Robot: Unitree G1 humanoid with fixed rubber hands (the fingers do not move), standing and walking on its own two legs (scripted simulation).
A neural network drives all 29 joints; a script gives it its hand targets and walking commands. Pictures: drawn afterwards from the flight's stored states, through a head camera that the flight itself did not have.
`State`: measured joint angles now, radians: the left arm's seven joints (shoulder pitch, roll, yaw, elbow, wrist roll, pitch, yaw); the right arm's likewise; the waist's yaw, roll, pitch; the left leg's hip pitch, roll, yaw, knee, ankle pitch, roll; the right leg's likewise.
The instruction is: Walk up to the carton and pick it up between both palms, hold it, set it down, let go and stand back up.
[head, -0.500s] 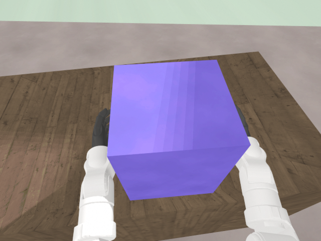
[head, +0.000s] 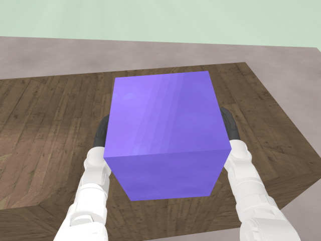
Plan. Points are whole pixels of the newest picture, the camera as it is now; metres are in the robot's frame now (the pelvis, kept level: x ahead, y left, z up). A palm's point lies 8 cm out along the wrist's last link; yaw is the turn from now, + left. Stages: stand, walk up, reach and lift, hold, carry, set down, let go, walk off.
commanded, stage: set down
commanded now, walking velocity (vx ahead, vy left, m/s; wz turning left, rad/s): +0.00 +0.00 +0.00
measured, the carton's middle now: (166, 141) +0.39 +0.00 +0.02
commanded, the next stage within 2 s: none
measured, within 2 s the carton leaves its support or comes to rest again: rests again in 0.14 s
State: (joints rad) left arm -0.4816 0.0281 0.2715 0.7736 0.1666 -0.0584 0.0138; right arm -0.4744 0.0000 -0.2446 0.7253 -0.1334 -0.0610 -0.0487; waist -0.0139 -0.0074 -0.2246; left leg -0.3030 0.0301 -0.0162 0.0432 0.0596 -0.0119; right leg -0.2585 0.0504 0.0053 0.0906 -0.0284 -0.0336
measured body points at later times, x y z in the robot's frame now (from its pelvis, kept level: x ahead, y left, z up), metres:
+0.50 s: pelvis +0.00 +0.05 -0.01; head +0.04 +0.06 +0.43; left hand +0.43 +0.18 +0.05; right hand +0.40 -0.17 +0.05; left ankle +0.03 +0.13 -0.75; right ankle -0.01 -0.09 -0.75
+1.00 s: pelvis +0.04 +0.01 +0.00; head +0.04 +0.01 +0.45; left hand +0.46 +0.20 +0.10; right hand +0.44 -0.22 +0.10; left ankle +0.03 +0.14 -0.75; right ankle -0.01 -0.10 -0.75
